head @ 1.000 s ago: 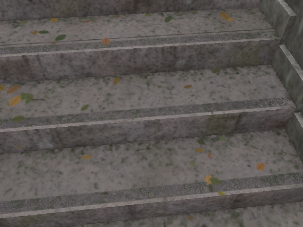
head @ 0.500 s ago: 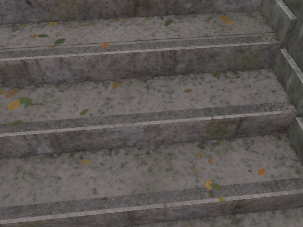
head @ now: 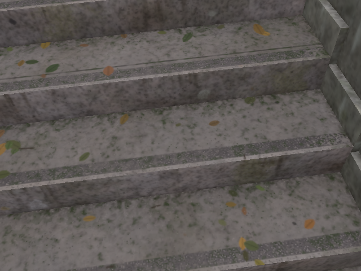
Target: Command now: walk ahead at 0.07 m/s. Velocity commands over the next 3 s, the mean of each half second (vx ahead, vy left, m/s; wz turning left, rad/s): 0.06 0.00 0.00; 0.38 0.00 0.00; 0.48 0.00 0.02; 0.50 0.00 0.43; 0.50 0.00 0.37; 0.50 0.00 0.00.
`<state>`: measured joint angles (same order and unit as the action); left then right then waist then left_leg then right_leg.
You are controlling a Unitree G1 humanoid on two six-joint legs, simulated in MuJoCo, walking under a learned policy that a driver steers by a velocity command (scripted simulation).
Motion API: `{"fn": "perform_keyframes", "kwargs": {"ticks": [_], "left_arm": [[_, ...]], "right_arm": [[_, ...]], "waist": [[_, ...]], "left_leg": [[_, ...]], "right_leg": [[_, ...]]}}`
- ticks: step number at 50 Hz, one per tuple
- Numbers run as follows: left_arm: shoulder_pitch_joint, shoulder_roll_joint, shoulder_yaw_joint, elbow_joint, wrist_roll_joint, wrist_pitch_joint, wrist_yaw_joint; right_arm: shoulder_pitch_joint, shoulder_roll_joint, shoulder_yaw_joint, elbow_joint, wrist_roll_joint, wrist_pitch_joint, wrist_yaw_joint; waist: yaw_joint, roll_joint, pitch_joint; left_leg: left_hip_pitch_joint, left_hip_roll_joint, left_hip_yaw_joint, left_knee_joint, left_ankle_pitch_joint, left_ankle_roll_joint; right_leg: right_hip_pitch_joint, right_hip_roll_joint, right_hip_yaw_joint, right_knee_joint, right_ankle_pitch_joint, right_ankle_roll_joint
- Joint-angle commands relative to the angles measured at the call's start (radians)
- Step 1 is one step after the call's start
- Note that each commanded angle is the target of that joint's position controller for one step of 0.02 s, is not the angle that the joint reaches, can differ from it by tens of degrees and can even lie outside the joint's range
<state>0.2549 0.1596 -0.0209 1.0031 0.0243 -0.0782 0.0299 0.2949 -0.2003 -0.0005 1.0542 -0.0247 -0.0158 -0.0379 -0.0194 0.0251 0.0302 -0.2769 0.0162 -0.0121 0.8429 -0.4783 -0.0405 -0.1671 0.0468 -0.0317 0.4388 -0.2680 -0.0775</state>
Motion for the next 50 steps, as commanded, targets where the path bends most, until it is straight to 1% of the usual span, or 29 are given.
{"fn": "perform_keyframes", "kwargs": {"ticks": [1, 5, 6, 7, 8, 9, 11, 14, 19, 20, 21, 22, 23, 25, 27, 30, 34, 36, 37, 39, 40, 41, 42, 43, 44, 45, 46, 47, 50], "left_arm": [[0.124, 0.088, 0.001, 0.013, -0.001, -0.003, 0.009], [0.096, 0.073, -0.007, 0.011, -0.013, 0.006, 0.011], [0.037, 0.203, 0.034, -0.017, -0.049, 0.009, -0.008], [0.042, 0.215, 0.047, -0.018, -0.048, 0.007, -0.015], [0.053, 0.179, 0.043, -0.014, -0.031, 0.003, -0.022], [0.113, 0.096, 0.029, -0.002, -0.021, 0.008, -0.025], [0.104, 0.087, 0.027, 0.018, -0.023, 0.009, -0.026], [0.136, 0.112, 0.033, 0.026, -0.017, 0.021, -0.019], [0.12, 0.118, 0.034, 0.018, -0.016, 0.029, -0.013], [0.134, 0.024, 0.003, 0.039, -0.003, 0.025, 0.007], [0.135, 0.048, 0.007, 0.042, -0.005, 0.026, 0.012], [0.132, 0.191, 0.051, 0.036, -0.036, 0.032, -0.001], [0.153, 0.214, 0.062, 0.037, -0.036, 0.031, -0.002], [0.192, 0.225, 0.076, 0.032, -0.045, 0.017, 0.0], [0.236, 0.218, 0.084, 0.036, -0.025, -0.012, 0.003], [0.179, 0.171, 0.077, 0.005, -0.033, -0.02, -0.008], [0.204, 0.19, 0.081, -0.005, -0.039, 0.003, -0.015], [0.189, 0.237, 0.091, -0.018, -0.038, 0.006, -0.014], [0.203, 0.246, 0.094, -0.008, -0.046, 0.005, -0.013], [0.151, 0.237, 0.089, -0.022, -0.048, -0.001, -0.016], [0.131, 0.22, 0.083, -0.026, -0.045, -0.002, -0.019], [0.1, 0.2, 0.074, -0.041, -0.037, -0.006, -0.021], [0.088, 0.083, 0.04, -0.075, -0.001, -0.018, -0.027], [0.209, 0.049, 0.04, -0.054, -0.073, -0.038, -0.026], [0.17, 0.122, 0.052, -0.063, -0.1, -0.048, -0.031], [0.078, 0.149, 0.057, -0.095, -0.096, -0.047, -0.038], [0.052, 0.134, 0.059, -0.099, -0.078, -0.035, -0.032], [0.074, 0.12, 0.062, -0.094, -0.06, -0.02, -0.027], [0.087, 0.051, 0.044, -0.107, -0.057, 0.019, -0.035]], "right_arm": [[0.093, -0.011, 0.004, 0.012, 0.011, 0.014, 0.002], [0.05, -0.008, 0.011, 0.028, 0.015, 0.022, -0.011], [0.003, -0.036, 0.0, 0.005, 0.025, 0.015, -0.01], [-0.021, -0.077, -0.006, -0.001, 0.013, 0.016, -0.012], [-0.014, -0.087, -0.008, -0.001, 0.01, 0.022, -0.017], [-0.04, -0.123, -0.024, 0.011, 0.032, 0.022, -0.017], [-0.032, -0.051, -0.018, 0.025, 0.026, 0.009, -0.014], [-0.036, -0.058, -0.032, 0.03, 0.029, -0.015, -0.009], [-0.054, -0.057, -0.041, 0.033, 0.03, -0.014, -0.011], [-0.003, 0.007, -0.012, 0.063, -0.003, -0.009, -0.01], [-0.004, 0.01, -0.012, 0.067, -0.003, -0.005, -0.009], [-0.064, -0.079, -0.047, 0.045, 0.041, -0.011, -0.012], [-0.097, -0.095, -0.051, 0.028, 0.045, -0.018, -0.014], [-0.168, -0.07, -0.043, -0.016, 0.045, -0.046, -0.006], [-0.234, -0.081, -0.05, -0.054, 0.057, -0.076, 0.012], [-0.183, -0.093, -0.066, -0.048, 0.065, -0.093, 0.036], [-0.25, -0.018, -0.046, -0.078, 0.041, -0.101, 0.046], [-0.3, -0.036, -0.043, -0.107, 0.043, -0.103, 0.045], [-0.23, -0.037, -0.041, -0.089, 0.055, -0.097, 0.044], [-0.102, -0.101, -0.068, -0.063, 0.057, -0.095, 0.042], [0.026, -0.141, -0.093, -0.027, 0.051, -0.096, 0.039], [0.21, -0.19, -0.117, 0.022, 0.044, -0.096, 0.034], [0.285, -0.265, -0.116, 0.036, 0.032, -0.086, 0.029], [0.314, -0.258, -0.109, 0.038, 0.0, -0.102, 0.041], [0.231, -0.186, -0.091, 0.038, 0.025, -0.108, 0.051], [0.143, -0.112, -0.067, 0.021, 0.035, -0.101, 0.057], [0.069, -0.079, -0.048, 0.003, 0.024, -0.094, 0.068], [0.022, -0.056, -0.034, -0.006, 0.01, -0.086, 0.074], [0.065, -0.032, -0.012, 0.025, 0.009, -0.067, 0.074]], "waist": [[-0.01, -0.118, -0.018], [-0.017, -0.131, -0.034], [-0.025, -0.127, -0.023], [-0.012, -0.086, -0.019], [-0.004, -0.043, 0.002], [0.039, 0.037, 0.058], [0.01, -0.008, 0.075], [0.02, -0.007, -0.012], [0.022, -0.008, -0.024], [0.006, 0.024, -0.07], [0.011, 0.012, -0.026], [0.039, -0.051, 0.015], [0.055, -0.09, 0.031], [0.084, -0.159, 0.145], [0.104, -0.125, 0.195], [0.05, -0.033, 0.125], [0.063, -0.058, 0.075], [0.067, -0.092, 0.067], [0.04, -0.146, 0.038], [-0.048, -0.151, 0.003], [-0.114, -0.129, -0.052], [-0.195, -0.079, -0.123], [-0.163, 0.235, -0.156], [-0.114, 0.294, -0.249], [-0.081, 0.153, -0.119], [-0.062, 0.095, -0.027], [-0.026, 0.014, 0.002], [0.018, -0.007, 0.009], [0.052, 0.038, 0.049]], "left_leg": [[-0.017, -0.012, 0.014, -0.12, 0.052, 0.019], [0.106, -0.01, 0.023, -0.34, 0.205, 0.038], [0.153, 0.048, -0.059, -0.448, 0.407, 0.04], [0.205, 0.05, -0.061, -0.439, 0.464, 0.041], [0.239, 0.058, -0.054, -0.416, 0.466, 0.047], [0.185, 0.037, -0.046, -0.375, 0.398, 0.074], [0.147, 0.039, -0.066, -0.404, 0.44, 0.076], [0.165, 0.037, -0.062, -0.396, 0.532, 0.078], [0.143, 0.034, -0.06, -0.402, 0.521, 0.075], [0.181, 0.074, -0.065, -0.448, 0.453, 0.073], [0.15, 0.052, -0.059, -0.444, 0.36, 0.075], [0.073, -0.029, -0.002, -0.359, 0.225, 0.081], [-0.016, -0.047, 0.023, -0.288, 0.125, 0.085], [-0.237, -0.018, 0.038, -0.165, 0.06, 0.091], [-0.47, 0.06, -0.034, 0.116, -0.053, 0.096], [-0.533, 0.121, -0.043, 0.143, 0.079, 0.099], [-0.332, 0.065, 0.057, -0.048, 0.239, 0.053], [-0.218, 0.026, 0.088, -0.15, 0.277, 0.05], [-0.141, 0.011, 0.102, -0.152, 0.26, 0.055], [0.043, -0.041, 0.129, -0.204, 0.308, 0.089], [0.172, -0.067, 0.134, -0.265, 0.305, 0.117], [0.382, -0.001, 0.042, -0.313, 0.295, 0.159], [0.464, 0.263, -0.34, -0.425, 0.386, 0.225], [0.521, 0.413, -0.791, -0.639, 0.181, 0.394], [0.45, 0.407, -0.734, -0.665, -0.025, 0.382], [0.342, 0.365, -0.573, -0.653, -0.07, 0.337], [0.23, 0.319, -0.469, -0.652, -0.023, 0.295], [0.124, 0.274, -0.38, -0.65, 0.039, 0.269], [-0.022, 0.204, -0.205, -0.659, 0.127, 0.247]], "right_leg": [[0.125, -0.227, 0.138, -0.061, 0.975, -0.075], [0.061, -0.218, 0.147, -0.053, 0.746, -0.071], [0.002, -0.188, 0.165, -0.081, 0.557, -0.039], [-0.044, -0.167, 0.172, -0.125, 0.347, -0.023], [-0.107, -0.142, 0.172, -0.171, 0.157, -0.023], [-0.12, -0.101, 0.144, -0.208, 0.128, 0.0], [-0.073, -0.077, 0.103, -0.148, 0.249, 0.007], [0.009, -0.079, 0.086, -0.102, 0.406, 0.02], [0.031, -0.084, 0.087, -0.093, 0.412, 0.014], [0.068, -0.144, 0.124, -0.116, 0.313, -0.004], [0.065, -0.126, 0.127, -0.129, 0.188, -0.013], [0.054, -0.059, 0.096, -0.116, 0.028, -0.03], [0.055, -0.113, 0.183, -0.162, -0.181, -0.073], [0.078, -0.313, 0.436, -0.317, -0.408, -0.188], [0.176, -0.434, 0.552, -0.366, -0.233, -0.264], [0.27, -0.355, 0.346, -0.344, 0.031, -0.181], [0.131, -0.239, 0.147, -0.307, 0.254, -0.129], [0.058, -0.22, 0.127, -0.282, 0.274, -0.116], [0.042, -0.242, 0.134, -0.247, 0.262, -0.124], [-0.024, -0.229, 0.107, -0.103, 0.489, -0.094], [-0.042, -0.187, 0.067, 0.075, 0.616, -0.062], [-0.186, -0.128, 0.016, 0.354, 0.576, -0.007], [-0.404, -0.028, -0.018, 0.785, -0.18, 0.043], [-0.569, 0.051, 0.173, 1.048, -0.275, 0.03], [-0.69, -0.016, 0.18, 1.151, -0.214, 0.008], [-0.758, -0.067, 0.133, 1.2, -0.121, -0.016], [-0.743, -0.108, 0.103, 1.239, -0.048, -0.019], [-0.71, -0.132, 0.1, 1.249, 0.002, -0.019], [-0.781, -0.152, 0.067, 1.35, 0.03, -0.01]]}}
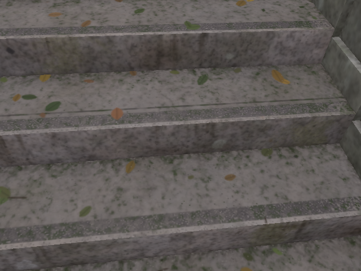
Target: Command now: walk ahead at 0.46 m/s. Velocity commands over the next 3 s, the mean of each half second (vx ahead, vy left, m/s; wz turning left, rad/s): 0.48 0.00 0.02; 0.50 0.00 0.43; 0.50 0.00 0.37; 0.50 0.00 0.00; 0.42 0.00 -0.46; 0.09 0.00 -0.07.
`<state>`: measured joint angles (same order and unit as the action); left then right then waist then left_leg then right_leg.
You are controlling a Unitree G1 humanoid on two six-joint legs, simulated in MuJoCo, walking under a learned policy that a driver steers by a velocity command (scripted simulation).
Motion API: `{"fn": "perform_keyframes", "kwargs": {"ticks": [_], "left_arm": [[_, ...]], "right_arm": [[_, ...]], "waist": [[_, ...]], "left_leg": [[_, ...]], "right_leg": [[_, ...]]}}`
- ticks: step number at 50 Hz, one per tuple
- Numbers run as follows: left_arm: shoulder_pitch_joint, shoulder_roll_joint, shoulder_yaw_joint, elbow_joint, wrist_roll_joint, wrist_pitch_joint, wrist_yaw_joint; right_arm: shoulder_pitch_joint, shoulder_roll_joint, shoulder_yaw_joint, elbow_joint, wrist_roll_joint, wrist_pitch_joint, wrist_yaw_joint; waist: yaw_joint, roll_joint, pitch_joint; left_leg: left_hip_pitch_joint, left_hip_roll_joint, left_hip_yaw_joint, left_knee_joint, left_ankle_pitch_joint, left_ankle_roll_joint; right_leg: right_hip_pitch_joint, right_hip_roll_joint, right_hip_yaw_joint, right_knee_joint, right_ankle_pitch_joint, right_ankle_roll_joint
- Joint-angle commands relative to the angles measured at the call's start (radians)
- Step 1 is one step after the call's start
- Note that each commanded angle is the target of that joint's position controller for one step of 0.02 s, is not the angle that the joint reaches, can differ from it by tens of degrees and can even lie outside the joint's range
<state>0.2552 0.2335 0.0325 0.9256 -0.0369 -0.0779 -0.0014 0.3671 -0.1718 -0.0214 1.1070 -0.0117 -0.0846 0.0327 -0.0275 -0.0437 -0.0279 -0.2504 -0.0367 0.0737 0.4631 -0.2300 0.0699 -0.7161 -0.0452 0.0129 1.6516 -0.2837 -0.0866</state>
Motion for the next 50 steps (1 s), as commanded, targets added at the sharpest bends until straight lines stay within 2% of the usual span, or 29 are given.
{"fn": "perform_keyframes", "kwargs": {"ticks": [1, 4, 9, 12, 14, 15, 17, 18, 19, 20, 21, 22, 23, 24, 26, 28, 29, 31, 33, 35, 38, 40, 42, 43, 45, 47, 48, 49, 50], "left_arm": [[0.066, -0.023, -0.012, -0.043, 0.011, 0.025, -0.003], [0.001, -0.074, -0.035, -0.075, 0.008, 0.038, 0.011], [-0.22, -0.137, -0.1, -0.219, 0.009, -0.009, 0.004], [-0.399, -0.131, -0.133, -0.352, 0.028, -0.029, -0.018], [-0.497, -0.135, -0.154, -0.427, 0.045, -0.025, -0.023], [-0.444, -0.114, -0.14, -0.412, 0.024, -0.032, -0.024], [-0.24, -0.006, -0.081, -0.373, 0.011, -0.046, -0.023], [-0.088, 0.062, -0.049, -0.33, 0.017, -0.035, -0.03], [0.067, 0.133, -0.021, -0.267, 0.042, -0.021, -0.04], [0.238, 0.235, 0.014, -0.162, 0.08, -0.002, -0.042], [0.335, 0.223, 0.018, -0.095, 0.108, 0.025, -0.011], [0.267, 0.116, -0.006, -0.047, 0.086, 0.026, -0.007], [0.172, 0.076, -0.004, -0.02, 0.111, -0.002, -0.041], [0.074, -0.01, -0.015, 0.009, 0.092, 0.004, -0.059], [-0.093, -0.143, -0.06, 0.028, 0.126, 0.011, -0.072], [-0.112, -0.123, -0.057, 0.046, 0.13, -0.014, -0.062], [-0.141, -0.105, -0.06, 0.039, 0.151, -0.027, -0.049], [-0.049, -0.059, -0.061, 0.058, 0.176, -0.039, -0.031], [0.105, -0.044, -0.07, 0.118, 0.181, -0.03, -0.026], [0.262, -0.049, -0.084, 0.194, 0.204, -0.01, -0.041], [0.32, -0.059, -0.097, 0.213, 0.231, -0.012, -0.057], [0.374, -0.052, -0.098, 0.211, 0.222, -0.012, -0.058], [0.391, -0.07, -0.106, 0.241, 0.197, -0.004, -0.082], [0.296, -0.043, -0.102, 0.211, 0.164, -0.016, -0.092], [0.27, 0.1, -0.079, 0.195, 0.115, -0.062, -0.099], [0.262, 0.188, -0.046, 0.182, 0.089, -0.066, -0.093], [0.268, 0.222, -0.03, 0.186, 0.102, -0.052, -0.097], [0.308, 0.17, -0.03, 0.17, 0.17, -0.049, -0.1], [0.348, 0.124, -0.045, 0.15, 0.199, -0.043, -0.14]], "right_arm": [[0.015, -0.064, 0.014, -0.024, -0.005, 0.003, -0.003], [0.158, -0.057, 0.028, 0.013, -0.015, 0.016, -0.023], [0.283, -0.041, 0.044, 0.04, -0.018, 0.044, -0.056], [0.275, -0.029, 0.062, 0.016, 0.018, 0.054, -0.08], [0.305, -0.089, 0.038, 0.024, 0.05, 0.052, -0.102], [0.227, -0.098, 0.045, 0.005, 0.054, 0.042, -0.095], [0.281, -0.203, 0.03, 0.006, 0.016, 0.028, -0.074], [0.202, -0.256, 0.014, -0.002, 0.008, 0.042, -0.07], [0.158, -0.262, 0.002, -0.028, -0.002, 0.041, -0.077], [0.216, -0.108, 0.021, -0.069, -0.009, 0.011, -0.055], [0.222, -0.051, 0.019, -0.039, -0.018, -0.034, -0.003], [0.127, -0.023, 0.001, -0.103, 0.023, -0.047, 0.033], [-0.021, -0.078, -0.026, -0.131, -0.023, -0.033, 0.058], [-0.037, -0.036, -0.014, -0.146, -0.046, -0.014, 0.057], [0.034, 0.105, 0.041, -0.183, -0.021, 0.024, 0.072], [0.08, 0.072, 0.038, -0.183, -0.01, 0.046, 0.088], [0.04, 0.047, 0.037, -0.199, 0.0, 0.045, 0.096], [-0.019, -0.012, 0.024, -0.19, 0.009, 0.041, 0.116], [-0.164, -0.02, 0.032, -0.234, -0.009, 0.037, 0.098], [-0.354, 0.009, 0.066, -0.322, 0.02, 0.031, 0.057], [-0.449, -0.029, 0.07, -0.363, 0.014, 0.039, 0.037], [-0.532, -0.025, 0.067, -0.388, -0.006, 0.069, 0.046], [-0.64, 0.03, 0.087, -0.435, -0.008, 0.117, 0.055], [-0.609, 0.037, 0.082, -0.436, -0.018, 0.126, 0.068], [-0.566, 0.006, 0.071, -0.468, -0.002, 0.142, 0.092], [-0.401, -0.045, 0.046, -0.413, -0.01, 0.125, 0.087], [-0.322, -0.062, 0.034, -0.382, -0.001, 0.107, 0.069], [-0.104, -0.131, 0.003, -0.304, 0.008, 0.099, 0.039], [0.127, -0.18, -0.013, -0.23, 0.013, 0.108, 0.012]], "waist": [[0.059, 0.1, 0.119], [0.019, 0.126, 0.132], [-0.019, 0.093, 0.184], [-0.027, 0.079, 0.157], [-0.04, 0.092, 0.109], [0.023, 0.129, 0.061], [0.144, 0.344, -0.18], [0.251, 0.419, -0.218], [0.303, 0.404, -0.282], [0.251, -0.103, -0.412], [0.247, -0.259, -0.526], [0.186, -0.143, -0.331], [0.173, -0.079, 0.24], [0.105, -0.017, 0.12], [-0.047, 0.072, 0.043], [-0.099, 0.074, 0.022], [-0.116, 0.045, 0.01], [-0.068, -0.067, -0.017], [0.003, -0.024, 0.015], [0.057, -0.011, 0.044], [0.076, 0.039, 0.013], [0.117, -0.039, 0.01], [0.1, -0.009, 0.051], [0.031, -0.025, 0.061], [-0.069, -0.101, -0.05], [-0.115, -0.149, -0.055], [-0.12, -0.181, -0.072], [-0.129, -0.105, -0.24], [-0.183, 0.031, -0.443]], "left_leg": [[-0.076, 0.246, -0.264, -0.284, -0.108, 0.142], [-0.017, 0.282, -0.293, -0.271, -0.118, 0.189], [0.233, 0.323, -0.294, -0.214, 0.01, 0.126], [0.022, 0.248, -0.212, -0.321, -0.009, 0.1], [-0.038, 0.282, -0.181, -0.533, 0.223, 0.126], [-0.057, 0.234, -0.096, -0.482, 0.661, 0.111], [0.21, 0.272, -0.07, -0.192, 1.774, 0.112], [0.392, 0.286, -0.072, -0.005, 1.877, 0.082], [0.318, 0.272, -0.107, 0.224, 1.755, 0.071], [-0.091, 0.084, -0.128, 0.61, 0.934, 0.034], [-0.262, -0.108, -0.324, 1.064, 0.073, 0.029], [-0.427, -0.074, -0.426, 1.341, 0.017, 0.052], [-0.747, -0.031, -0.396, 1.457, 0.235, 0.087], [-0.722, -0.03, -0.367, 1.603, 0.221, 0.156], [-0.742, 0.017, -0.356, 1.633, 0.338, 0.266], [-0.794, 0.045, -0.268, 1.573, 0.287, 0.247], [-0.771, 0.056, -0.226, 1.532, 0.294, 0.229], [-0.815, 0.033, -0.139, 1.763, 0.238, 0.185], [-1.046, 0.028, -0.187, 1.764, 0.207, 0.2], [-1.341, 0.036, -0.231, 1.777, 0.088, 0.252], [-1.361, 0.082, -0.175, 1.463, 0.231, 0.235], [-1.279, 0.1, -0.047, 1.358, 0.251, 0.21], [-1.205, 0.151, 0.0, 1.192, 0.139, 0.196], [-0.966, 0.141, 0.064, 1.113, 0.09, 0.202], [-0.58, 0.019, 0.134, 1.003, 0.047, 0.144], [-0.547, -0.091, 0.161, 0.647, -0.114, 0.096], [-0.432, -0.132, 0.161, 0.512, -0.116, 0.093], [-0.018, -0.094, -0.037, 0.607, 0.202, 0.168], [0.374, 0.01, -0.423, 0.37, 0.166, 0.281]], "right_leg": [[-0.272, -0.063, 0.022, 0.133, 0.077, 0.016], [-0.514, -0.055, 0.004, 0.39, 0.026, 0.071], [-0.959, -0.037, 0.08, 0.575, -0.061, 0.055], [-0.735, -0.087, -0.095, 0.169, 0.126, 0.087], [-0.361, -0.114, -0.171, -0.17, 0.077, 0.058], [-0.081, -0.052, -0.245, -0.348, 0.048, 0.018], [0.221, 0.117, -0.287, -0.395, -0.069, -0.034], [0.233, 0.118, -0.207, -0.612, -0.094, -0.064], [0.428, 0.061, 0.017, -0.723, -0.094, -0.109], [0.805, -0.197, 0.521, -0.996, -0.013, -0.27], [0.876, -0.348, 1.044, -1.388, -0.151, -0.34], [0.713, -0.371, 0.969, -1.42, -0.372, -0.238], [0.331, -0.263, 0.657, -1.284, -0.441, -0.201], [0.271, -0.248, 0.506, -1.289, -0.247, -0.236], [0.191, -0.21, 0.221, -1.29, -0.025, -0.112], [0.191, -0.175, 0.009, -1.35, 0.062, -0.081], [0.134, -0.122, -0.08, -1.366, 0.041, -0.059], [0.159, -0.108, -0.11, -1.402, 0.028, -0.079], [0.344, -0.138, -0.09, -1.396, -0.022, -0.074], [0.638, -0.235, -0.016, -1.42, 0.034, -0.099], [0.729, -0.24, -0.073, -1.47, 0.075, -0.095], [0.692, -0.233, -0.134, -1.546, 0.144, -0.117], [0.702, -0.285, -0.149, -1.634, 0.29, -0.115], [0.567, -0.269, -0.238, -1.635, 0.609, -0.104], [0.495, -0.261, -0.303, -1.513, 1.512, -0.149], [0.789, -0.297, -0.282, -1.347, 1.695, -0.154], [0.815, -0.297, -0.278, -1.247, 1.784, -0.155], [0.559, -0.265, -0.249, -0.974, 1.729, -0.098], [0.239, -0.179, -0.15, -0.67, 1.238, -0.067]]}}
Over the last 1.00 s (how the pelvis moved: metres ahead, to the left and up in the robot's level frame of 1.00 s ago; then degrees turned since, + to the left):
0.19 0.09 0.00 0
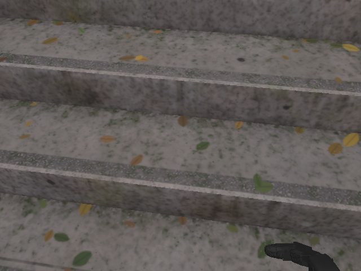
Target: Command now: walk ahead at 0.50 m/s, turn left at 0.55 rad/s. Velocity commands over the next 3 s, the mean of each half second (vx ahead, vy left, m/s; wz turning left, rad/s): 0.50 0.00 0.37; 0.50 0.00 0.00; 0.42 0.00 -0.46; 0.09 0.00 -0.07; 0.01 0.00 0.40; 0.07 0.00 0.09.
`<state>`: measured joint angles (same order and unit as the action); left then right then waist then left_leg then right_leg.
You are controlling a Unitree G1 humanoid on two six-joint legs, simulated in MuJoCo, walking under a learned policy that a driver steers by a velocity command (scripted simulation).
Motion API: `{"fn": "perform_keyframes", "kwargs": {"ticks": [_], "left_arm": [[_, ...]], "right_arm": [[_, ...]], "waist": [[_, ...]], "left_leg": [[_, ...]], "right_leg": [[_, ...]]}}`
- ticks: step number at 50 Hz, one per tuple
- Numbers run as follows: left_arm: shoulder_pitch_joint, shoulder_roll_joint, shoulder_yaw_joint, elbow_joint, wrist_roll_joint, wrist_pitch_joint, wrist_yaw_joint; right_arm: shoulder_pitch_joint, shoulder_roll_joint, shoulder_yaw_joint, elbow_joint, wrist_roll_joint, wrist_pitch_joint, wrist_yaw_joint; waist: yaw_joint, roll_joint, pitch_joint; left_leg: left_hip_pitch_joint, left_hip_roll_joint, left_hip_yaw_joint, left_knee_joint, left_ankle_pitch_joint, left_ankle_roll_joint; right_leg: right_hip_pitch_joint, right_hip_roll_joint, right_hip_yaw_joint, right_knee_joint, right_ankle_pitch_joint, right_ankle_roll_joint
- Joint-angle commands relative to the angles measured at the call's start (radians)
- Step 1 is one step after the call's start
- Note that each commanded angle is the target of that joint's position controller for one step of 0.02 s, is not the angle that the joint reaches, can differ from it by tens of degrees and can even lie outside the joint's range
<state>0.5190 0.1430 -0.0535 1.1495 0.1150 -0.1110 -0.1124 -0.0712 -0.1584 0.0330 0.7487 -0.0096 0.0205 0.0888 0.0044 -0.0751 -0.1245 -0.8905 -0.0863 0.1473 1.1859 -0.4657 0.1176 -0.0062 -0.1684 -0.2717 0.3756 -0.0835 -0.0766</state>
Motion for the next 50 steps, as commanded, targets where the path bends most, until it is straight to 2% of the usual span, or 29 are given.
{"fn": "perform_keyframes", "kwargs": {"ticks": [1, 2, 4, 6, 8, 10, 13, 14, 16, 17, 20, 21, 22, 23, 24, 25, 26, 28, 30, 33, 35, 37, 38, 43, 44, 45, 47, 48, 50], "left_arm": [[-0.017, 0.181, 0.065, -0.084, -0.02, 0.021, -0.061], [-0.06, 0.105, 0.06, -0.124, -0.069, 0.025, -0.058], [-0.216, 0.083, 0.057, -0.201, -0.027, 0.016, -0.008], [-0.284, 0.013, 0.023, -0.272, -0.033, 0.047, 0.029], [-0.258, 0.036, 0.019, -0.282, -0.054, 0.074, 0.041], [-0.35, 0.055, 0.015, -0.32, -0.087, 0.064, 0.046], [-0.53, 0.068, 0.001, -0.406, -0.068, 0.052, 0.064], [-0.603, 0.081, -0.001, -0.445, -0.07, 0.053, 0.074], [-0.729, 0.09, -0.008, -0.507, -0.068, 0.092, 0.068], [-0.705, 0.056, -0.013, -0.506, -0.065, 0.106, 0.049], [-0.572, 0.159, 0.025, -0.466, -0.072, 0.106, 0.034], [-0.464, 0.183, 0.043, -0.433, -0.084, 0.087, 0.029], [-0.247, 0.209, 0.053, -0.357, -0.083, 0.07, 0.032], [0.013, 0.259, 0.077, -0.273, -0.05, 0.067, 0.054], [0.118, 0.275, 0.088, -0.227, -0.019, 0.058, 0.077], [0.013, 0.273, 0.089, -0.208, -0.041, 0.026, 0.088], [-0.138, 0.195, 0.079, -0.197, -0.049, 0.02, 0.089], [-0.257, 0.004, 0.032, -0.159, -0.07, 0.036, 0.085], [-0.355, -0.057, 0.016, -0.142, -0.076, 0.027, 0.088], [-0.278, -0.002, 0.027, -0.129, -0.044, 0.006, 0.064], [-0.199, 0.037, 0.029, -0.117, -0.024, 0.003, 0.049], [0.004, 0.024, 0.024, -0.034, -0.009, 0.008, 0.051], [0.01, 0.044, 0.043, -0.035, -0.148, -0.023, 0.11], [0.139, 0.092, 0.079, -0.009, -0.097, -0.055, 0.145], [0.344, -0.03, 0.017, 0.082, 0.021, -0.025, 0.081], [0.389, -0.037, 0.024, 0.09, 0.016, -0.009, 0.057], [0.196, 0.003, 0.034, 0.024, -0.021, 0.024, 0.002], [0.118, 0.053, 0.035, -0.041, -0.045, 0.007, -0.006], [0.094, 0.15, 0.051, -0.046, -0.055, -0.034, -0.013]], "right_arm": [[0.763, -0.25, -0.088, 0.207, -0.039, 0.01, -0.033], [0.736, -0.287, -0.116, 0.247, -0.066, -0.03, -0.054], [0.582, -0.118, -0.076, 0.305, -0.045, -0.078, -0.045], [0.389, 0.019, -0.019, 0.322, -0.055, -0.089, -0.017], [0.304, -0.005, -0.014, 0.297, -0.055, -0.105, -0.01], [0.374, -0.028, -0.009, 0.309, -0.095, -0.121, -0.032], [0.532, -0.057, 0.002, 0.358, -0.132, -0.131, -0.035], [0.593, -0.072, 0.0, 0.358, -0.122, -0.136, -0.033], [0.462, -0.118, -0.006, 0.259, -0.05, -0.13, -0.002], [0.472, -0.154, -0.012, 0.243, -0.01, -0.144, 0.004], [0.526, -0.293, -0.077, 0.25, 0.029, -0.169, 0.016], [0.541, -0.279, -0.09, 0.266, -0.008, -0.163, 0.032], [0.694, -0.144, -0.077, 0.303, -0.069, -0.158, 0.036], [0.682, -0.06, -0.061, 0.284, -0.087, -0.136, 0.053], [0.488, -0.083, -0.087, 0.266, -0.047, -0.113, 0.05], [0.4, -0.079, -0.091, 0.234, -0.005, -0.12, 0.022], [0.378, -0.074, -0.083, 0.232, 0.001, -0.116, -0.001], [0.356, -0.073, -0.069, 0.221, -0.031, -0.099, -0.027], [0.353, -0.025, -0.05, 0.215, -0.04, -0.083, -0.036], [0.252, -0.06, -0.043, 0.174, -0.037, -0.083, -0.023], [0.21, -0.077, -0.042, 0.171, -0.055, -0.073, -0.002], [0.14, -0.054, -0.025, 0.142, -0.037, -0.067, -0.016], [0.109, 0.06, -0.013, 0.037, -0.028, -0.069, -0.075], [-0.104, -0.006, -0.018, -0.12, -0.045, -0.065, -0.094], [-0.224, 0.007, 0.024, -0.129, -0.05, -0.029, -0.063], [-0.239, 0.038, 0.025, -0.134, -0.055, -0.02, -0.052], [-0.442, 0.046, 0.042, -0.18, -0.053, 0.011, -0.016], [-0.385, 0.057, 0.034, -0.17, -0.047, 0.001, 0.005], [-0.208, 0.005, 0.014, -0.123, -0.013, 0.0, 0.016]], "waist": [[-0.263, 0.202, -0.278], [-0.215, 0.165, -0.11], [-0.095, 0.129, 0.011], [0.056, 0.038, 0.036], [0.103, 0.076, 0.072], [0.066, 0.137, 0.079], [0.02, 0.031, 0.076], [-0.023, 0.096, 0.083], [0.008, 0.121, 0.1], [0.036, 0.206, 0.11], [0.047, 0.246, 0.028], [0.06, 0.256, -0.036], [0.028, 0.045, -0.31], [0.138, -0.184, -0.359], [0.237, -0.227, -0.132], [0.176, -0.167, 0.055], [0.099, -0.051, 0.071], [0.005, 0.145, 0.016], [-0.066, 0.101, 0.05], [-0.039, 0.095, 0.04], [-0.017, 0.021, 0.063], [0.052, -0.014, 0.115], [-0.04, 0.107, 0.223], [0.068, 0.021, 0.24], [0.162, -0.093, 0.004], [0.147, -0.087, 0.059], [0.109, -0.068, 0.142], [0.048, -0.14, 0.104], [-0.068, -0.113, 0.04]], "left_leg": [[1.001, 0.218, -0.915, -0.719, 0.291, 0.321], [0.878, 0.265, -0.957, -0.759, 0.213, 0.265], [0.725, 0.212, -0.782, -0.713, 0.152, 0.224], [0.53, 0.166, -0.569, -0.726, 0.244, 0.164], [0.392, 0.137, -0.41, -0.784, 0.333, 0.129], [0.331, 0.136, -0.42, -0.837, 0.23, 0.131], [0.403, 0.15, -0.438, -0.842, 0.105, 0.086], [0.416, 0.141, -0.446, -0.865, 0.139, 0.09], [0.071, 0.182, -0.405, -1.09, 0.204, 0.129], [0.053, 0.231, -0.43, -1.103, 0.525, 0.176], [0.727, 0.288, -0.369, -0.859, 1.532, 0.175], [0.828, 0.277, -0.341, -0.719, 1.671, 0.15], [0.598, 0.194, -0.334, -0.42, 1.529, 0.081], [0.184, 0.011, -0.365, -0.136, 0.617, 0.035], [-0.118, -0.067, -0.492, 0.341, 0.36, 0.026], [-0.261, -0.042, -0.493, 0.548, 0.433, 0.038], [-0.248, -0.011, -0.475, 0.637, 0.489, 0.068], [-0.206, 0.037, -0.465, 0.655, 0.532, 0.095], [-0.253, 0.054, -0.434, 0.686, 0.449, 0.106], [-0.286, 0.09, -0.291, 0.56, 0.454, 0.087], [-0.295, 0.144, -0.195, 0.612, 0.488, 0.042], [-0.57, 0.115, -0.223, 0.894, 0.367, 0.075], [-0.462, 0.168, -0.161, 0.783, 0.345, -0.013], [-0.647, 0.211, -0.055, 0.643, 0.127, -0.043], [-0.826, 0.216, -0.16, 0.479, 0.313, 0.038], [-0.878, 0.222, -0.129, 0.421, 0.325, 0.044], [-0.366, 0.192, -0.019, 0.105, 0.036, 0.084], [-0.075, 0.118, 0.098, 0.206, 0.05, 0.056], [0.198, 0.048, 0.081, 0.052, 0.215, 0.027]], "right_leg": [[-0.707, 0.19, 0.262, 1.194, 0.077, -0.026], [-0.945, 0.221, 0.493, 1.56, 0.111, -0.043], [-1.148, 0.227, 0.508, 1.769, 0.067, -0.091], [-1.182, 0.175, 0.46, 1.723, 0.066, -0.146], [-1.186, 0.136, 0.367, 1.705, -0.077, -0.127], [-1.229, 0.153, 0.33, 1.865, -0.193, -0.12], [-1.298, 0.087, 0.315, 1.614, -0.082, -0.126], [-1.286, 0.067, 0.308, 1.52, -0.07, -0.102], [-0.777, 0.061, 0.191, 1.181, -0.203, -0.016], [-0.617, 0.125, 0.122, 1.168, -0.268, 0.038], [-0.722, 0.253, 0.054, 0.732, -0.344, 0.03], [-0.613, 0.254, 0.108, 0.634, -0.277, -0.008], [-0.159, 0.129, 0.446, 0.664, 0.172, -0.185], [0.131, -0.049, 0.975, 0.239, -0.21, -0.33], [0.029, -0.092, 1.273, 0.034, -0.711, -0.291], [-0.14, -0.07, 1.174, 0.056, -0.81, -0.237], [-0.265, -0.079, 1.033, 0.082, -0.639, -0.242], [-0.378, -0.063, 0.838, 0.103, -0.42, -0.189], [-0.457, 0.006, 0.651, 0.05, -0.338, -0.152], [-0.427, 0.051, 0.42, -0.021, -0.207, -0.147], [-0.433, 0.039, 0.416, -0.066, -0.139, -0.167], [-0.232, -0.011, 0.502, -0.062, -0.124, -0.211], [-0.336, -0.049, 0.523, -0.119, -0.349, -0.142], [-0.005, -0.031, 0.507, -0.2, -0.273, -0.142], [0.307, -0.102, 0.571, -0.096, -0.019, -0.188], [0.393, -0.11, 0.54, -0.093, 0.14, -0.18], [-0.077, -0.091, 0.426, -0.327, 0.233, -0.199], [-0.215, -0.091, 0.377, -0.339, 0.551, -0.229], [-0.134, -0.092, 0.313, -0.203, 1.256, -0.187]]}}
Over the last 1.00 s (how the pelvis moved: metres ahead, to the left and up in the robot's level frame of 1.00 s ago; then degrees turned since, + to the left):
0.54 -0.01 0.19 14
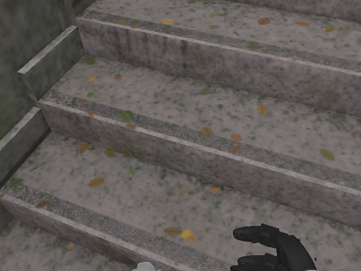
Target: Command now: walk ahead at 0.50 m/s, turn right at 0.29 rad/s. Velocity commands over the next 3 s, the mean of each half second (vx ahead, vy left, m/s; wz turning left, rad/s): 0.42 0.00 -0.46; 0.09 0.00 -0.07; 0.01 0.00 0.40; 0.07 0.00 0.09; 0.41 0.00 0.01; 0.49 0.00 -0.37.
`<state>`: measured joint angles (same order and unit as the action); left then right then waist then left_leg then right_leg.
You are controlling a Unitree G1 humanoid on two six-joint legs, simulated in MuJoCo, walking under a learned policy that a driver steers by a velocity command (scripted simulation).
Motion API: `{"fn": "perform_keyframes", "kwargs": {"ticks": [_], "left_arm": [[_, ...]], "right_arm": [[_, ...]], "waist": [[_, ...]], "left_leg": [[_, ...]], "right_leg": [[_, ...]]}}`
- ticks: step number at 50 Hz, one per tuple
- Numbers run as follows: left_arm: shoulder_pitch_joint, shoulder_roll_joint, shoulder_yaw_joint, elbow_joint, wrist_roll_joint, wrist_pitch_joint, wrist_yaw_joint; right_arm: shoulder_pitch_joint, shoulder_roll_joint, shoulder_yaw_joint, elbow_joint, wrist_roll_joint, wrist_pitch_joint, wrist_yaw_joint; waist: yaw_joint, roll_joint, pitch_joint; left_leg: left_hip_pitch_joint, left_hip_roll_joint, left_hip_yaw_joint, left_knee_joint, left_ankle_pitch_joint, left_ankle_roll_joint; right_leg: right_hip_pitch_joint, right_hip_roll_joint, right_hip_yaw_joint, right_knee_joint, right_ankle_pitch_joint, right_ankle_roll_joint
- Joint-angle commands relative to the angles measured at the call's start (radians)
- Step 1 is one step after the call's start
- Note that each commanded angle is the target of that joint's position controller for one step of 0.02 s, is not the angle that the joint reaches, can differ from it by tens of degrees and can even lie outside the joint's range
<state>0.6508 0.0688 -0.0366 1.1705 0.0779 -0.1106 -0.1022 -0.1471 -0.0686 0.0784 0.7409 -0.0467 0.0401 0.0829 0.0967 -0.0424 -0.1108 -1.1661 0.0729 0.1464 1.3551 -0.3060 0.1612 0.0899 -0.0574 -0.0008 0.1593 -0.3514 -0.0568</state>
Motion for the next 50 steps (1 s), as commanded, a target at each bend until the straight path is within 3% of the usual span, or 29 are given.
{"fn": "perform_keyframes", "kwargs": {"ticks": [1, 2, 3, 4, 5, 6, 7, 9, 11, 13, 15, 20, 21, 23, 25, 27, 28, 29, 30, 31, 33, 34, 36, 38, 40, 42, 44, 48, 50], "left_arm": [[-0.068, 0.286, 0.056, -0.077, -0.04, -0.046, -0.024], [-0.064, 0.282, 0.072, -0.082, -0.025, -0.048, -0.028], [0.025, 0.199, 0.052, -0.076, 0.006, -0.045, -0.04], [0.01, 0.115, 0.041, -0.064, 0.001, -0.023, -0.054], [-0.068, 0.146, 0.07, -0.045, -0.053, 0.001, -0.062], [-0.13, 0.155, 0.093, -0.04, -0.056, -0.003, -0.049], [-0.186, 0.107, 0.086, -0.06, -0.04, -0.017, -0.029], [-0.324, 0.068, 0.064, -0.131, -0.041, -0.005, -0.003], [-0.342, 0.015, 0.047, -0.164, -0.04, 0.039, -0.002], [-0.38, -0.003, 0.034, -0.192, -0.06, 0.06, -0.013], [-0.462, 0.017, 0.021, -0.234, -0.072, 0.062, -0.018], [-0.751, 0.119, -0.003, -0.419, -0.077, 0.063, 0.03], [-0.792, 0.122, -0.002, -0.434, -0.073, 0.073, 0.035], [-0.92, 0.078, -0.02, -0.467, -0.061, 0.134, 0.012], [-0.77, 0.06, -0.012, -0.442, -0.072, 0.138, 0.001], [-0.625, 0.164, 0.035, -0.409, -0.081, 0.095, 0.031], [-0.551, 0.216, 0.049, -0.4, -0.079, 0.084, 0.067], [-0.415, 0.277, 0.062, -0.408, -0.061, 0.089, 0.09], [-0.198, 0.352, 0.09, -0.35, 0.009, 0.106, 0.087], [-0.173, 0.412, 0.134, -0.281, 0.016, 0.088, 0.09], [-0.377, 0.286, 0.116, -0.25, -0.035, 0.048, 0.089], [-0.475, 0.209, 0.093, -0.244, -0.055, 0.037, 0.079], [-0.637, 0.084, 0.054, -0.263, -0.054, 0.031, 0.078], [-0.688, 0.098, 0.051, -0.301, -0.048, 0.014, 0.078], [-0.733, 0.108, 0.036, -0.358, -0.058, 0.006, 0.052], [-0.758, 0.192, 0.048, -0.399, -0.087, -0.017, 0.044], [-0.692, 0.262, 0.068, -0.365, -0.067, -0.031, 0.039], [-0.48, 0.273, 0.103, -0.319, -0.086, -0.006, 0.047], [-0.43, 0.229, 0.11, -0.369, -0.081, -0.004, 0.103]], "right_arm": [[-0.018, -0.135, -0.051, -0.069, 0.029, -0.028, 0.012], [0.14, -0.17, -0.069, -0.022, 0.006, -0.033, -0.011], [0.315, -0.195, -0.07, 0.023, 0.028, -0.035, -0.017], [0.594, -0.23, -0.091, 0.124, -0.002, -0.034, -0.036], [0.704, -0.301, -0.125, 0.19, -0.021, -0.048, -0.046], [0.62, -0.298, -0.123, 0.218, -0.007, -0.082, -0.057], [0.514, -0.25, -0.117, 0.239, 0.014, -0.099, -0.055], [0.351, -0.033, -0.057, 0.26, 0.009, -0.1, -0.039], [0.298, 0.021, -0.04, 0.277, -0.008, -0.114, -0.04], [0.262, -0.001, -0.053, 0.278, -0.019, -0.126, -0.05], [0.309, -0.025, -0.051, 0.305, -0.059, -0.136, -0.055], [0.533, -0.119, -0.051, 0.394, -0.104, -0.141, -0.061], [0.575, -0.135, -0.054, 0.39, -0.101, -0.145, -0.062], [0.558, -0.172, -0.063, 0.351, -0.05, -0.149, -0.024], [0.572, -0.29, -0.087, 0.301, -0.012, -0.193, -0.041], [0.547, -0.364, -0.124, 0.259, 0.009, -0.199, -0.036], [0.586, -0.298, -0.121, 0.233, -0.007, -0.197, -0.032], [0.583, -0.271, -0.11, 0.192, -0.021, -0.193, -0.011], [0.41, -0.241, -0.129, 0.145, 0.016, -0.165, 0.012], [0.459, -0.191, -0.127, 0.192, 0.04, -0.141, 0.041], [0.486, -0.129, -0.115, 0.228, 0.005, -0.143, 0.004], [0.477, -0.089, -0.097, 0.237, -0.007, -0.142, -0.014], [0.468, -0.109, -0.092, 0.244, 0.001, -0.126, -0.032], [0.447, -0.173, -0.106, 0.248, 0.009, -0.122, -0.041], [0.419, -0.17, -0.105, 0.241, 0.025, -0.113, -0.021], [0.41, -0.195, -0.11, 0.238, 0.021, -0.108, 0.001], [0.43, -0.196, -0.115, 0.227, 0.027, -0.139, 0.011], [0.273, -0.24, -0.127, 0.066, 0.038, -0.169, -0.067], [0.183, -0.295, -0.138, 0.006, 0.049, -0.174, -0.092]], "waist": [[-0.189, -0.156, -0.033], [-0.214, -0.113, -0.169], [-0.239, 0.082, -0.358], [-0.306, 0.226, -0.411], [-0.339, 0.218, -0.249], [-0.274, 0.162, -0.072], [-0.21, 0.126, -0.013], [-0.111, -0.024, -0.039], [-0.027, -0.004, 0.008], [-0.003, 0.033, 0.043], [-0.013, 0.085, 0.078], [-0.066, 0.015, 0.016], [-0.089, 0.065, -0.001], [-0.1, 0.127, 0.031], [-0.038, 0.204, 0.012], [0.011, 0.177, -0.015], [-0.008, 0.098, -0.186], [0.024, -0.02, -0.383], [0.119, -0.163, -0.34], [0.103, -0.102, -0.24], [-0.02, -0.018, -0.042], [-0.082, 0.029, -0.005], [-0.155, 0.066, -0.042], [-0.17, 0.118, -0.109], [-0.205, 0.076, -0.124], [-0.205, 0.065, -0.099], [-0.171, -0.005, -0.013], [-0.067, -0.005, 0.022], [0.021, 0.128, -0.048]], "left_leg": [[0.624, -0.148, 0.069, -0.253, 0.047, -0.011], [0.969, -0.091, -0.051, -0.227, 0.306, 0.042], [1.353, 0.042, -0.396, -0.427, 0.251, 0.145], [1.496, 0.222, -0.77, -0.738, 0.162, 0.22], [1.245, 0.286, -0.994, -0.913, -0.072, 0.224], [1.013, 0.271, -0.882, -0.937, -0.232, 0.162], [0.894, 0.273, -0.751, -0.916, -0.176, 0.17], [0.821, 0.285, -0.542, -0.924, 0.081, 0.132], [0.76, 0.233, -0.317, -0.967, 0.177, 0.061], [0.705, 0.192, -0.118, -1.051, 0.186, 0.044], [0.718, 0.186, -0.07, -1.116, 0.204, 0.065], [1.07, 0.158, 0.056, -1.131, 0.405, 0.004], [1.107, 0.151, 0.08, -1.147, 0.486, 0.008], [0.951, 0.197, 0.127, -1.269, 0.644, 0.05], [1.051, 0.24, 0.169, -1.138, 1.334, 0.064], [1.176, 0.245, 0.147, -0.962, 1.566, 0.016], [0.966, 0.191, 0.146, -0.769, 1.459, -0.061], [0.755, 0.083, 0.08, -0.549, 0.888, -0.101], [0.514, -0.082, -0.07, -0.191, 0.013, -0.143], [0.396, -0.088, -0.3, 0.144, 0.08, -0.123], [0.316, -0.054, -0.355, 0.308, 0.166, -0.101], [0.308, -0.048, -0.349, 0.301, 0.19, -0.074], [0.302, -0.028, -0.348, 0.317, 0.134, -0.063], [0.34, -0.005, -0.333, 0.242, 0.139, -0.141], [0.483, 0.033, -0.257, 0.138, 0.076, -0.221], [0.685, 0.052, -0.167, -0.241, -0.023, -0.3], [0.845, 0.027, -0.155, -0.308, 0.139, -0.316], [0.678, -0.029, -0.114, -0.699, 0.198, -0.172], [0.714, 0.039, -0.278, -0.752, 0.554, 0.035]], "right_leg": [[-0.165, -0.189, 0.022, 0.126, 1.69, -0.151], [-0.332, -0.175, 0.033, 0.331, 1.668, -0.074], [-0.662, -0.067, 0.103, 0.574, 1.25, -0.062], [-0.822, 0.06, 0.173, 0.88, 0.331, -0.054], [-0.898, 0.095, 0.277, 1.449, 0.32, -0.045], [-0.979, 0.066, 0.294, 1.675, 0.385, -0.062], [-1.025, 0.059, 0.25, 1.805, 0.353, -0.093], [-1.08, 0.026, 0.236, 1.925, 0.344, -0.192], [-1.144, 0.009, 0.219, 1.875, 0.356, -0.254], [-1.164, -0.007, 0.158, 1.894, 0.227, -0.251], [-1.281, 0.015, 0.116, 2.133, 0.155, -0.259], [-1.472, -0.033, 0.087, 1.686, 0.166, -0.228], [-1.447, -0.047, 0.036, 1.588, 0.194, -0.194], [-1.14, -0.035, -0.115, 1.278, -0.06, -0.13], [-0.958, 0.062, -0.169, 1.225, 0.077, -0.072], [-0.772, 0.159, -0.158, 0.877, 0.135, -0.081], [-0.413, 0.088, 0.026, 0.942, 0.653, -0.189], [-0.121, -0.015, 0.344, 0.726, 0.593, -0.289], [-0.089, -0.154, 0.713, 0.361, 0.352, -0.343], [-0.2, -0.191, 0.784, 0.286, 0.151, -0.309], [-0.518, -0.115, 0.572, 0.341, -0.107, -0.252], [-0.626, -0.083, 0.482, 0.353, -0.11, -0.225], [-0.695, -0.07, 0.382, 0.299, -0.014, -0.188], [-0.675, -0.079, 0.265, 0.288, 0.228, -0.162], [-0.705, -0.056, 0.085, 0.265, 0.402, -0.115], [-0.711, -0.007, -0.036, 0.246, 0.394, -0.043], [-0.721, -0.062, -0.023, 0.272, 0.42, -0.079], [-0.346, -0.203, 0.133, 0.382, 0.373, -0.205], [-0.347, -0.045, -0.025, 0.469, 0.191, -0.097]]}}
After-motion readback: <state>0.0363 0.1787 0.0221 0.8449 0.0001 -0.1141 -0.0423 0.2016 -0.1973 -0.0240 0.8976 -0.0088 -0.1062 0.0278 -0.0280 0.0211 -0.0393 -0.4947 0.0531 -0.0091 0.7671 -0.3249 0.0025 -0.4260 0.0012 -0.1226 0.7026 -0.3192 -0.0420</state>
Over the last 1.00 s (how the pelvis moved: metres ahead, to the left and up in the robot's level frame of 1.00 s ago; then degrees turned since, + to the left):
0.54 0.02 0.27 9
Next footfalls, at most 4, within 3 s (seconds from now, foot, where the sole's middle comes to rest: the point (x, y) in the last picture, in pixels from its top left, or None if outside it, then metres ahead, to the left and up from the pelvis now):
0.02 left None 0.23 0.13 -0.62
0.54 right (267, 258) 0.46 -0.15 -0.47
0.94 left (190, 228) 0.53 0.07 -0.47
1.36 right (271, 265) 0.44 -0.16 -0.47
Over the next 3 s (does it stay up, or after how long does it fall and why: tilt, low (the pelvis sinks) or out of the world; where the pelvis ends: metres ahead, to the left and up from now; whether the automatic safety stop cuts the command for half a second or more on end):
stays up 0.92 0.01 0.46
